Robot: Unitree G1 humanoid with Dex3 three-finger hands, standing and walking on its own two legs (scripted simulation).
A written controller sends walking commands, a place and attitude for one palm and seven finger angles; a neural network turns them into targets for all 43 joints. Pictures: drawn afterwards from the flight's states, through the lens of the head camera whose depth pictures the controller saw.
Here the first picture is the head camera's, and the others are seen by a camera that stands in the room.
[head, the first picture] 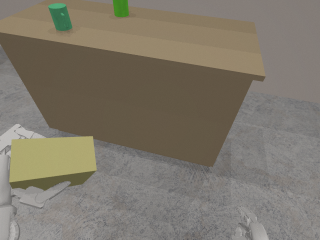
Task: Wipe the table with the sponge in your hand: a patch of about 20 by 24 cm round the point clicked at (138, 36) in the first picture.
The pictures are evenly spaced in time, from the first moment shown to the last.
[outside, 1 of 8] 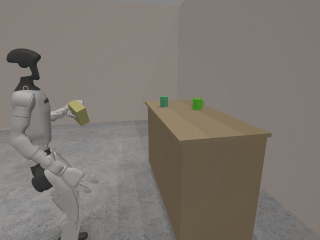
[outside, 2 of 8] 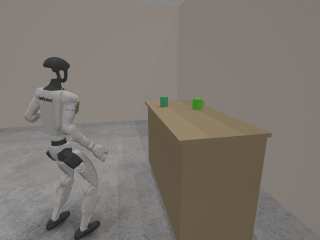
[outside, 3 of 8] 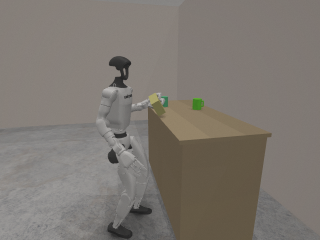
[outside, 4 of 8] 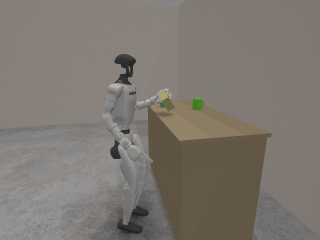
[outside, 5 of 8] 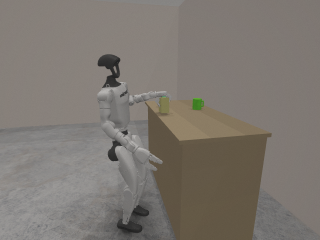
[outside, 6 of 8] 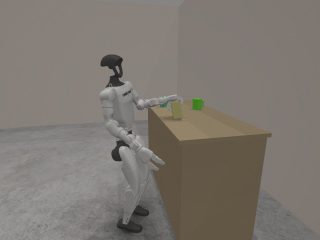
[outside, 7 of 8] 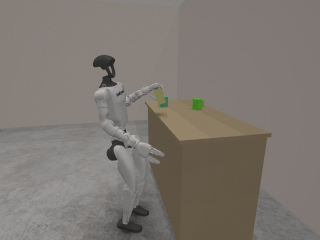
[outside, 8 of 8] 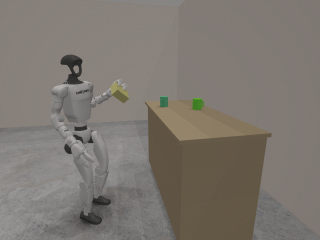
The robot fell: no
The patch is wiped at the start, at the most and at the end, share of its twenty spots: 0.00 1.00 1.00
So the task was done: yes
